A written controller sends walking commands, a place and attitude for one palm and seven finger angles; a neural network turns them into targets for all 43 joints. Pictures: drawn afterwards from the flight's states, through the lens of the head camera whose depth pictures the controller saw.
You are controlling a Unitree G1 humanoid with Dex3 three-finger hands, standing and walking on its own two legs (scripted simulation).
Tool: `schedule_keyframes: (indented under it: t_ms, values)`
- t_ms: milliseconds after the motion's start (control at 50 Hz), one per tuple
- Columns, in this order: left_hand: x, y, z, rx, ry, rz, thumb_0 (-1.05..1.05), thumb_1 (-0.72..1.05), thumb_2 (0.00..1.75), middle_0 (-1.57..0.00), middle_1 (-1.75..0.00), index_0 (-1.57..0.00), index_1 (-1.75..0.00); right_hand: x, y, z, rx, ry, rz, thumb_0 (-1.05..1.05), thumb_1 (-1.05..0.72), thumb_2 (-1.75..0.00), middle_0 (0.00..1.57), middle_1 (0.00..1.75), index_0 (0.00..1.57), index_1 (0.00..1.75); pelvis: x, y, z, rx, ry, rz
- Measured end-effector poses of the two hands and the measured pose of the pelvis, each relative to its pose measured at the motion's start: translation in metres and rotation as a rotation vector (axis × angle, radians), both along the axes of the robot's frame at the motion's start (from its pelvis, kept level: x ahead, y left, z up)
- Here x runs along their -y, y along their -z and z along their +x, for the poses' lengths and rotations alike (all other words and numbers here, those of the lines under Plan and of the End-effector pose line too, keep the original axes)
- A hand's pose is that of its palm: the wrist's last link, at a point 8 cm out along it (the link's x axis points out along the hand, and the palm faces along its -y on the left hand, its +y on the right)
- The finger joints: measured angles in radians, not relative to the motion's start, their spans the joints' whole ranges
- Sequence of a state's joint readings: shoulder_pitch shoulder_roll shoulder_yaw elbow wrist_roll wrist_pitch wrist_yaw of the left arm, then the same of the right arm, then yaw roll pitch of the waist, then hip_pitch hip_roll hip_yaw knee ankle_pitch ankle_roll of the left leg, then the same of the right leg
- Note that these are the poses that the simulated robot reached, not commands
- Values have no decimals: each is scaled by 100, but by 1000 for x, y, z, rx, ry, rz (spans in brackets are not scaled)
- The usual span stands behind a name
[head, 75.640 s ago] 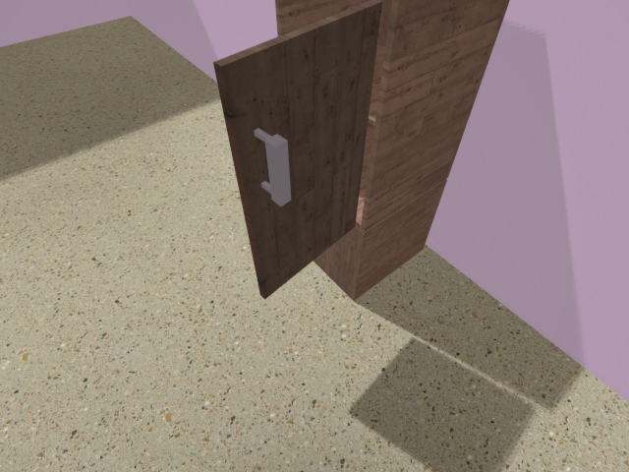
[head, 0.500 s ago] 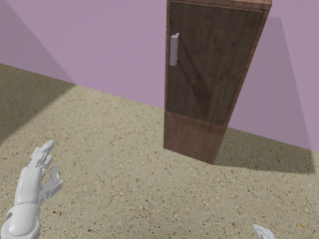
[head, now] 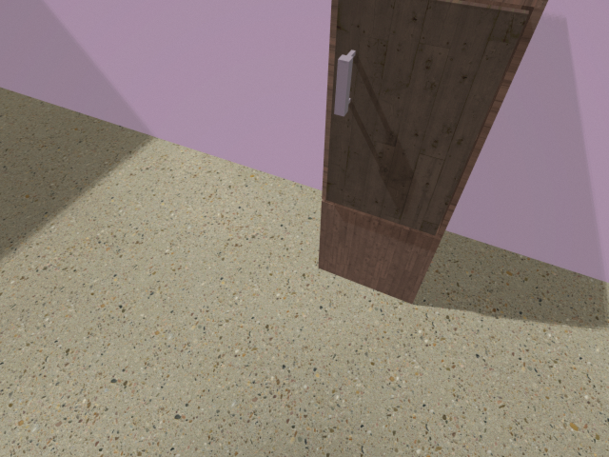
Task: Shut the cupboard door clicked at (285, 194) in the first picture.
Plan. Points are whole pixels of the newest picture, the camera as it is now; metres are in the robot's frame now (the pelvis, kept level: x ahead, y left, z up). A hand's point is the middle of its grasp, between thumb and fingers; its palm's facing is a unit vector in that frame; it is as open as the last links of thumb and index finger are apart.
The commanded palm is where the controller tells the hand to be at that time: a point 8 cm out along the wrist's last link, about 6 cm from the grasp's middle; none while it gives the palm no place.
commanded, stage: let the arm hang, fingers relaxed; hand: left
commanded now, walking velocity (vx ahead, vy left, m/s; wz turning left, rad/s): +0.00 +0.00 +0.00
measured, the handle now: (346, 82) +0.86 -0.04 +0.06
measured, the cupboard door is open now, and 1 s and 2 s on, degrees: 0 0 0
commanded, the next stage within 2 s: look to check the result in 0.50 s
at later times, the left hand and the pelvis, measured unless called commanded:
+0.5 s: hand out of the picture -0.02 +0.15 -0.18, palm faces +0.02 -0.99 -0.15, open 7.4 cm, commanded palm none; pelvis +0.00 +0.00 +0.00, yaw -1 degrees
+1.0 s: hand out of the picture -0.02 +0.16 -0.18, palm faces +0.01 -0.98 -0.18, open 7.4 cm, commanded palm none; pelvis +0.00 +0.00 +0.00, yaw -1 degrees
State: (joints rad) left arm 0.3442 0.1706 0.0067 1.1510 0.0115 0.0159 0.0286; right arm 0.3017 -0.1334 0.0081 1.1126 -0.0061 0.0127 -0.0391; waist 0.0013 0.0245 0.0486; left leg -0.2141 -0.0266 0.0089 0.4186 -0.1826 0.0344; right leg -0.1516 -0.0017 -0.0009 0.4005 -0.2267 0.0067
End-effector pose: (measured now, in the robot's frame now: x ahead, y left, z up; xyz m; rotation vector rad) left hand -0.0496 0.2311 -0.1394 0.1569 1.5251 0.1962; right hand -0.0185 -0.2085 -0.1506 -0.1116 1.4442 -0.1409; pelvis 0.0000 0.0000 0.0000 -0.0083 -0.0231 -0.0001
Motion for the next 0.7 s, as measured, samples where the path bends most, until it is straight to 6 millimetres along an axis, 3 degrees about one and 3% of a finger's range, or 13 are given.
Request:
schedule_keyframes:
  t_ms: [320,700]
  values:
    - [35,10,29,96,18,-83,1,91,90,-20,-29,-20,-30,-2,0,-3,27,33,-5,0,-91,-90,20,30,20,30,0,-1,2,18,12,7]
    - [19,6,15,38,21,-41,1,91,90,-20,-29,-20,-30,-4,-1,-27,-40,56,0,0,-90,-90,20,30,20,30,0,0,2,14,19,5]
